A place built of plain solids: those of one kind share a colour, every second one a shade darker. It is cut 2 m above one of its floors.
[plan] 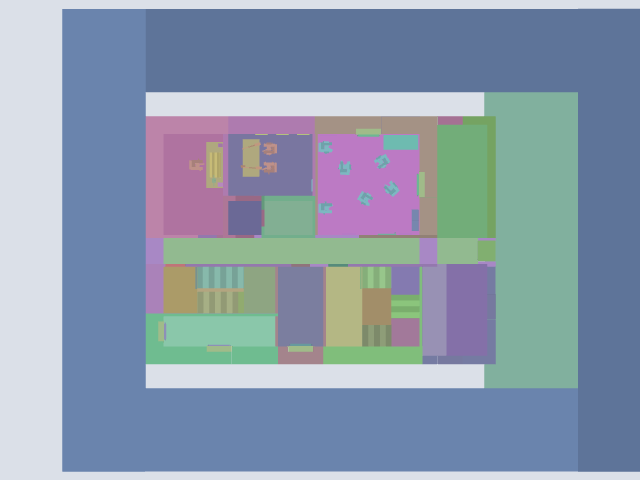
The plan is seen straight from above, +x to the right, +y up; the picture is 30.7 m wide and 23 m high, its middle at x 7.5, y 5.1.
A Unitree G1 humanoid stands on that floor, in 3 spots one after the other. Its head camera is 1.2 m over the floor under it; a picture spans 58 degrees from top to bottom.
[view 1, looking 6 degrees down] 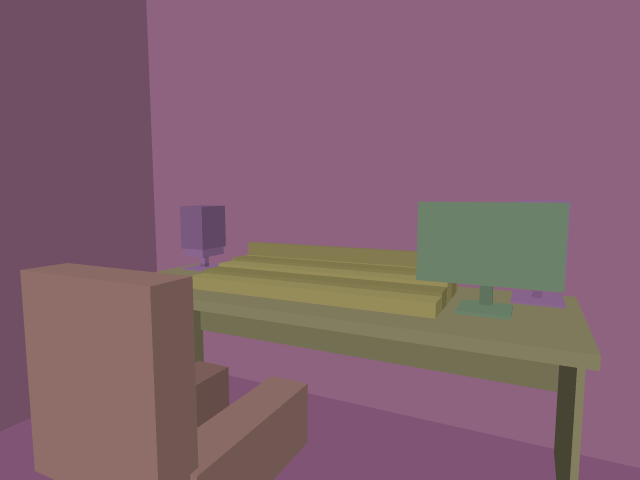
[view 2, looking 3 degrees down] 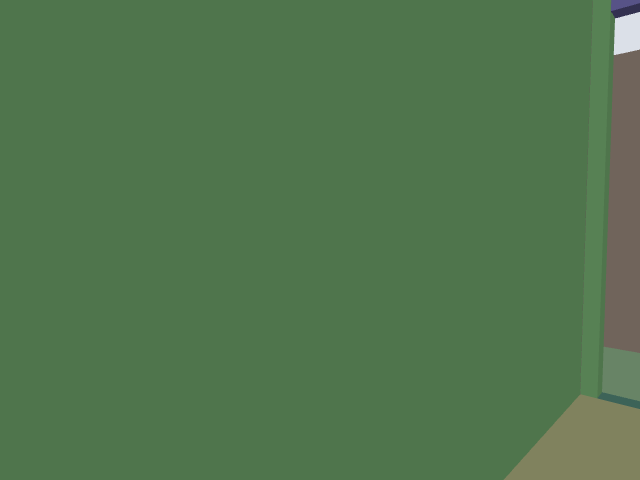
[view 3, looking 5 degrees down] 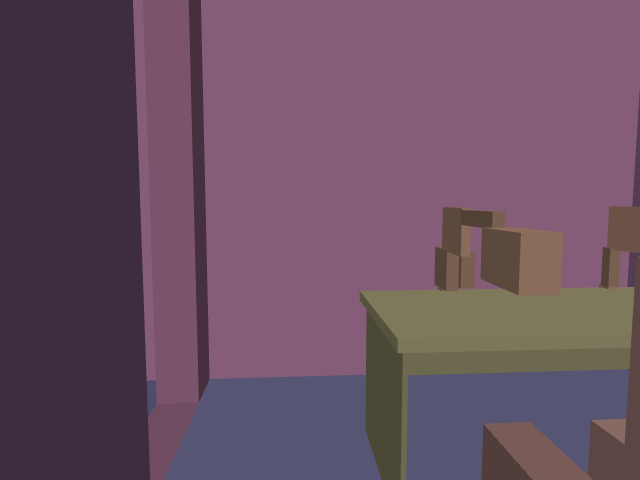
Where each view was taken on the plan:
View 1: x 0.62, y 7.80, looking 26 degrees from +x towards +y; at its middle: wall_control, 2.50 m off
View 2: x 8.52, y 0.52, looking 134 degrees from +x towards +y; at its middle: wall_Sbhall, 1.06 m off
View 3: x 6.00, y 7.77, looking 176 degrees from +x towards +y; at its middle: wall_control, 2.92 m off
